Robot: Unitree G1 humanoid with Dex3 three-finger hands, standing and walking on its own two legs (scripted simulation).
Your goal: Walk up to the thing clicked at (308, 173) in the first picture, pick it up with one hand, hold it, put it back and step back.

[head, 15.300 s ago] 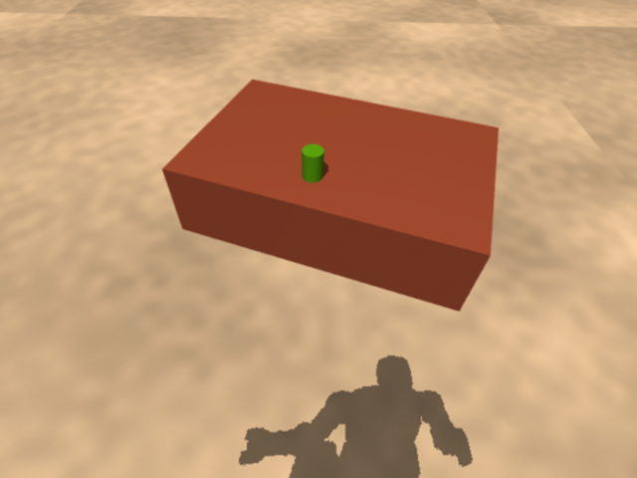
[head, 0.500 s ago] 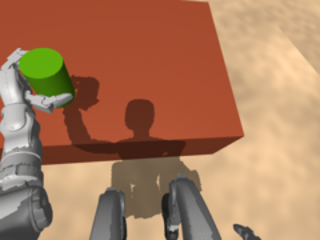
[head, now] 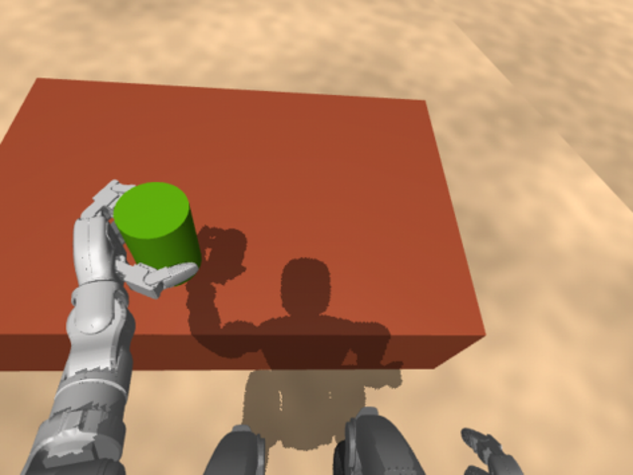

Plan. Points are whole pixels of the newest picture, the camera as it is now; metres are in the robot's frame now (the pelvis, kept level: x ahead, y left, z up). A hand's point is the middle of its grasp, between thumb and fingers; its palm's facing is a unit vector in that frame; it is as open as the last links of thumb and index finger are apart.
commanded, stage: lift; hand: left
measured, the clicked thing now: (162, 237) +0.40 +0.18 +0.04
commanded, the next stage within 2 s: hold in 0.76 s
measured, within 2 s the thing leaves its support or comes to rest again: neither
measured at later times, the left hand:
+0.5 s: hand (157, 228) +0.39 +0.18 +0.07, palm faces +0.20 -0.98 -0.02, open 11.3 cm
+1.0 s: hand (156, 233) +0.37 +0.17 +0.10, palm faces +0.21 -0.98 -0.02, open 11.3 cm
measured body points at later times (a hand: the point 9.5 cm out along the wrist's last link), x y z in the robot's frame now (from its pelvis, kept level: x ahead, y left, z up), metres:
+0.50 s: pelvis +0.02 -0.01 +0.04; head +0.09 +0.01 +0.48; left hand +0.37 +0.23 +0.08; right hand +0.14 -0.25 -0.08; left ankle +0.01 +0.10 -0.65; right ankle +0.07 -0.14 -0.65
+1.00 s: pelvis +0.03 -0.02 +0.05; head +0.08 +0.00 +0.50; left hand +0.35 +0.22 +0.10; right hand +0.16 -0.26 -0.06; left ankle +0.01 +0.10 -0.65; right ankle +0.07 -0.14 -0.65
